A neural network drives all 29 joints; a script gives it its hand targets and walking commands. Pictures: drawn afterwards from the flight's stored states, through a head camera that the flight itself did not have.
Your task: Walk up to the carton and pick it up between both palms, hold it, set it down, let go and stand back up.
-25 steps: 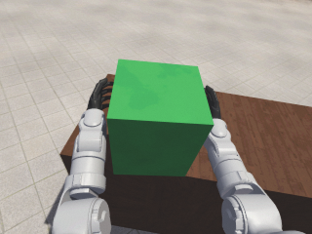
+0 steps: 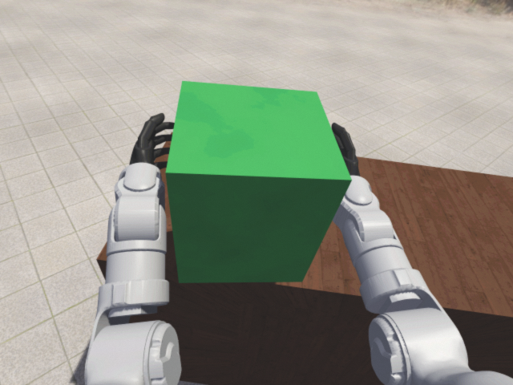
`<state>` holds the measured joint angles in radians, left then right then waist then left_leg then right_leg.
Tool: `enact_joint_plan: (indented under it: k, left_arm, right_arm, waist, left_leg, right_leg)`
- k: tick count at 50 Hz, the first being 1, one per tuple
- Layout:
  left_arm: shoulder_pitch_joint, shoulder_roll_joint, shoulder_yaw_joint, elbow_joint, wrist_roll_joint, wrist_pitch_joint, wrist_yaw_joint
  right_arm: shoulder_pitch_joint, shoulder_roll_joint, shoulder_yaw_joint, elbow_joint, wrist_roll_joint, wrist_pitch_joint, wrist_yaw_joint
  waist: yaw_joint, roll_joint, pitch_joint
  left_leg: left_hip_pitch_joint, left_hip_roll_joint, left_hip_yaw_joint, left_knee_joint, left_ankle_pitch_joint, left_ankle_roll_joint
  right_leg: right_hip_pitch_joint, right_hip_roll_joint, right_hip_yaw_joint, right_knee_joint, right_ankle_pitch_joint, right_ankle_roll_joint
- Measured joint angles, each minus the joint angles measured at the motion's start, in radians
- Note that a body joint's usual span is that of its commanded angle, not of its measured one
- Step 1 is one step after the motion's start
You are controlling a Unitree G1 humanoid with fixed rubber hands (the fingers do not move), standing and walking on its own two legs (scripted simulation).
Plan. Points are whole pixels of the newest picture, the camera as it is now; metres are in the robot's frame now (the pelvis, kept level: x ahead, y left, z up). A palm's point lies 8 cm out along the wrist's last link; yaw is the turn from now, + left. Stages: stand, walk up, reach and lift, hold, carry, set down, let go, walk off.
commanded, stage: reach and lift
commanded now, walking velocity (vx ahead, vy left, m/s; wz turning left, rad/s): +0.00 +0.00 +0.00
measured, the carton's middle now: (246, 188) +0.38 +0.00 +0.14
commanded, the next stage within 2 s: hold in 1.26 s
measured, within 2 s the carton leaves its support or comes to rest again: neither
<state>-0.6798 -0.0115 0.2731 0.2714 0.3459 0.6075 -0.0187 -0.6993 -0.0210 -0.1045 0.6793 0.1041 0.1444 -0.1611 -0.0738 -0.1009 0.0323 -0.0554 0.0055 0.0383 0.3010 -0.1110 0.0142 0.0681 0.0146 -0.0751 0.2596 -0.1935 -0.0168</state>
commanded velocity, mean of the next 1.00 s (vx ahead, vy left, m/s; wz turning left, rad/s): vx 0.00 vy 0.00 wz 0.00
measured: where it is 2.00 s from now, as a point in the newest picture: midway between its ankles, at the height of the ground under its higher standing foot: outside the picture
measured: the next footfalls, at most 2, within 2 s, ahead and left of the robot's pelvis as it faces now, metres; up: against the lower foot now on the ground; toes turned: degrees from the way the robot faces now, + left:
none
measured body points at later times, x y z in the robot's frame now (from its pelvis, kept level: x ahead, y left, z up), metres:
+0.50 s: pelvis +0.00 +0.00 +0.00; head -0.05 +0.04 +0.44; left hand +0.39 +0.16 +0.21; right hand +0.38 -0.15 +0.21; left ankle +0.04 +0.11 -0.75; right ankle -0.02 -0.10 -0.75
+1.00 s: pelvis +0.00 +0.00 +0.00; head -0.06 +0.03 +0.44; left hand +0.39 +0.15 +0.22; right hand +0.39 -0.15 +0.22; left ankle +0.04 +0.11 -0.75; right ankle -0.02 -0.10 -0.75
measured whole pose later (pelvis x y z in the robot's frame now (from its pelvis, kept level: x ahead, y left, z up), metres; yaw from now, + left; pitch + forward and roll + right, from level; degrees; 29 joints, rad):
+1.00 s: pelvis +0.00 +0.00 +0.00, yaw +0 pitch -7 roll +0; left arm -0.75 0.02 0.29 0.24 0.32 0.76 -0.02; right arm -0.83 -0.07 -0.05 0.68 0.20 0.31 -0.19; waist -0.09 -0.08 -0.01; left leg -0.08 0.02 0.04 0.32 -0.12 0.01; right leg 0.04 0.02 -0.07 0.28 -0.20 -0.02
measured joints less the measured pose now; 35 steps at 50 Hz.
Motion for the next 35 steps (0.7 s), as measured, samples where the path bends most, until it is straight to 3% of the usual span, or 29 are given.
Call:
enact_joint_plan:
  k: [6, 16, 35]
  left_arm:
    - [0.01, 0.005, 0.002, -0.037, 0.001, 0.044, -0.01]
    - [-0.054, 0.007, 0.015, -0.019, 0.002, 0.094, 0.004]
    - [-0.03, 0.018, 0.002, -0.073, -0.013, 0.131, 0.001]
  right_arm:
    - [-0.004, -0.001, 0.019, -0.019, 0.027, 0.038, -0.009]
    - [-0.068, -0.015, -0.004, 0.003, 0.024, 0.083, 0.003]
    - [-0.069, -0.037, 0.049, -0.039, 0.092, 0.123, -0.022]
  waist:
    - [-0.011, 0.0, 0.007]
    - [0.006, 0.008, -0.005]
    - [-0.013, 0.019, -0.025]
  left_leg:
    - [0.003, -0.001, 0.001, 0.007, 0.0, 0.003]
    - [-0.017, 0.002, 0.01, 0.001, 0.01, 0.006]
    - [-0.016, 0.006, 0.005, 0.026, -0.01, 0.0]
  right_leg:
    - [0.001, -0.002, 0.001, 0.011, -0.002, 0.001]
    - [-0.03, 0.0, 0.01, 0.02, 0.005, 0.001]
    - [-0.014, 0.004, 0.005, 0.016, -0.003, 0.0]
